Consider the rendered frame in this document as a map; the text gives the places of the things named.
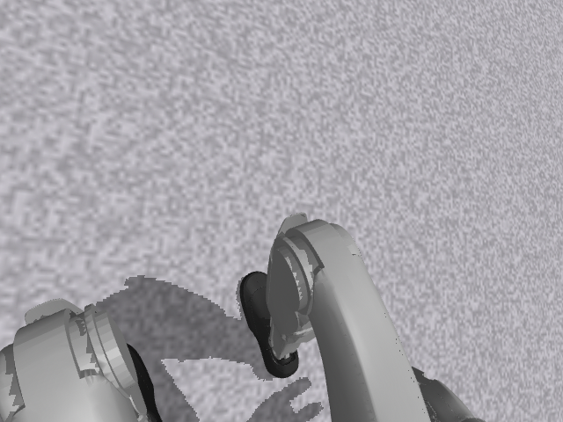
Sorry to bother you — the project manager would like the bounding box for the left robot foot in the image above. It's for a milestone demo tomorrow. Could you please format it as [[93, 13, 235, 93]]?
[[127, 344, 163, 422]]

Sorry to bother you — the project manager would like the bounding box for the right robot foot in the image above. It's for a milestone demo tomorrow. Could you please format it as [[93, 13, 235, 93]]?
[[240, 272, 299, 378]]

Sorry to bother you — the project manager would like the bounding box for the right robot hand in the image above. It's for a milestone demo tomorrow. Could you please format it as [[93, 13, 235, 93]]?
[[412, 367, 475, 422]]

